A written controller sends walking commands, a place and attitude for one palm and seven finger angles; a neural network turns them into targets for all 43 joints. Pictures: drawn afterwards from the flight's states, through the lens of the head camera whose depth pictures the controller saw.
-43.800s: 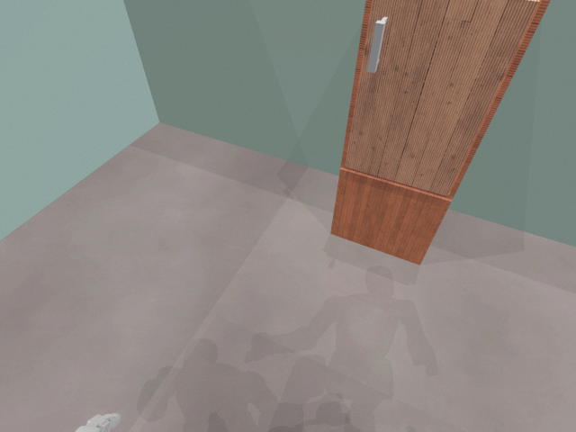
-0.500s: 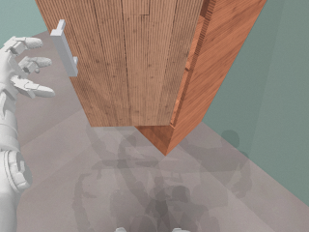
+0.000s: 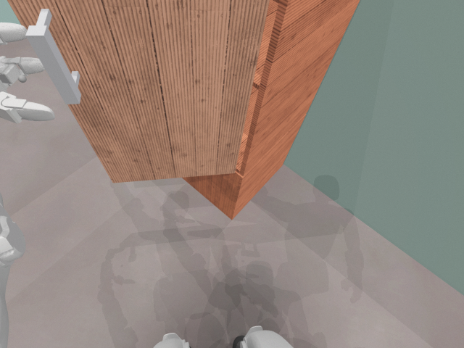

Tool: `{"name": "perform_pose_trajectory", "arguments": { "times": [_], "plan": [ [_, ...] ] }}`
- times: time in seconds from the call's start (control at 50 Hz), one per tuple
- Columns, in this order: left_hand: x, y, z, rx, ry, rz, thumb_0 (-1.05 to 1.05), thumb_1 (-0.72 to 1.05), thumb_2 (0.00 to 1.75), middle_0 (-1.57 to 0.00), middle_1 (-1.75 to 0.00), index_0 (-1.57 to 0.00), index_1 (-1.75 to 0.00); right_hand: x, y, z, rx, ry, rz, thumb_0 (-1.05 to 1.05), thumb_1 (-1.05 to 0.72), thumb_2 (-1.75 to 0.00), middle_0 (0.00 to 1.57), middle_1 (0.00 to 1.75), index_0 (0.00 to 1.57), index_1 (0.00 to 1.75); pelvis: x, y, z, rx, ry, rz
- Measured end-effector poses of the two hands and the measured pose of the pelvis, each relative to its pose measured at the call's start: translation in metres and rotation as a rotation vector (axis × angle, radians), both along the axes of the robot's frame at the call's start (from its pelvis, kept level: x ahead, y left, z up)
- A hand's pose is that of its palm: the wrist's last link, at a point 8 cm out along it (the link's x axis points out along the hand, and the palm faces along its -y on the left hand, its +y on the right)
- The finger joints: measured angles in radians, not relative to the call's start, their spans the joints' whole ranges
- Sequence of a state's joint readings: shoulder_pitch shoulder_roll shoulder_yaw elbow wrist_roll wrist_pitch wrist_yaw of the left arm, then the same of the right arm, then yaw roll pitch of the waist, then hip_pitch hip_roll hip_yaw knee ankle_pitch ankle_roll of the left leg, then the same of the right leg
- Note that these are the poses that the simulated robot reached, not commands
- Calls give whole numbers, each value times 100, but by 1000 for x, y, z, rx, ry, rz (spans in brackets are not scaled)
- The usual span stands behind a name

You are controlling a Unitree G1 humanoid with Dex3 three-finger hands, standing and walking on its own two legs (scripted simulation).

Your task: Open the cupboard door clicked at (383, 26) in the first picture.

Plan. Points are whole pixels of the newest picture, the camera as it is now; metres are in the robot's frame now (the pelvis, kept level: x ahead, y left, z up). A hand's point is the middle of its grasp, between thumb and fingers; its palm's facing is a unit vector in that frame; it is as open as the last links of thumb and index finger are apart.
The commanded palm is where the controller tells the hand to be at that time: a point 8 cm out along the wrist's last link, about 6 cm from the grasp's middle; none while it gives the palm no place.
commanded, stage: move the hooked fingers beside the handle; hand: left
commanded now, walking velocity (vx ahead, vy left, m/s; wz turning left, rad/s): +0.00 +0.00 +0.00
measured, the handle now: (59, 59) +0.56 +0.22 +0.14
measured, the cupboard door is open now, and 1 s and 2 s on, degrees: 49 49 49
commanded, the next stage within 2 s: slide the fingers in behind the handle in 0.26 s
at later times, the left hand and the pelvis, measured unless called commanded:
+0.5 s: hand (13, 95) +0.49 +0.27 +0.14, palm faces +0.01 -1.00 +0.00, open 14.0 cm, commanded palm +0.47 +0.31 +0.13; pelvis +0.01 +0.01 +0.00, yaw +1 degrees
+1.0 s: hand (53, 87) +0.51 +0.22 +0.13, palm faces +0.02 -1.00 +0.00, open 14.0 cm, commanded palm +0.48 +0.28 +0.13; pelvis +0.00 +0.00 +0.00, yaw +1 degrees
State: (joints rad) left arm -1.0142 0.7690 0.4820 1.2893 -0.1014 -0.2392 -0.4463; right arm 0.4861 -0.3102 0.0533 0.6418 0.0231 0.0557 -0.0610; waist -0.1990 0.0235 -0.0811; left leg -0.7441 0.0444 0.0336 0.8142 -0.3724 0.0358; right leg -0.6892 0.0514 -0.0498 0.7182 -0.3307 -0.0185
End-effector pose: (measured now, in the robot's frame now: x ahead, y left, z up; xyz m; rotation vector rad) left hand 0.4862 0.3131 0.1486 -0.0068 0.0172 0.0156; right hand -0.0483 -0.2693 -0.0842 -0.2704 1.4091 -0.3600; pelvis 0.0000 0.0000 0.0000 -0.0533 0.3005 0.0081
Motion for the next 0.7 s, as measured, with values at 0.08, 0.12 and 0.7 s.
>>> {"name": "perform_pose_trajectory", "arguments": {
  "times": [0.08, 0.12, 0.7],
  "plan": [
    [-4, 5, -7, 18, 46, 5, -1, -50, 30, -30, -120, -30, -120, -2, 4, 0, 12, 9, -10, 0, -90, -90, 20, 30, 21, 30, 2, 0, 1, 0, -2, -2],
    [-6, 7, -8, 21, 32, 11, -1, -50, 30, -30, -120, -30, -120, 1, 5, -1, 16, 7, -6, 0, -90, -90, 20, 30, 21, 30, 3, 1, 1, 0, -2, -4],
    [-12, -17, -13, -17, 7, -25, -1, -50, 30, -30, -120, -30, -120, 81, 8, -9, 29, -166, 118, 0, -90, -90, 20, 30, 21, 30, 5, 6, 0, -2, -25, 30]
  ]
}}
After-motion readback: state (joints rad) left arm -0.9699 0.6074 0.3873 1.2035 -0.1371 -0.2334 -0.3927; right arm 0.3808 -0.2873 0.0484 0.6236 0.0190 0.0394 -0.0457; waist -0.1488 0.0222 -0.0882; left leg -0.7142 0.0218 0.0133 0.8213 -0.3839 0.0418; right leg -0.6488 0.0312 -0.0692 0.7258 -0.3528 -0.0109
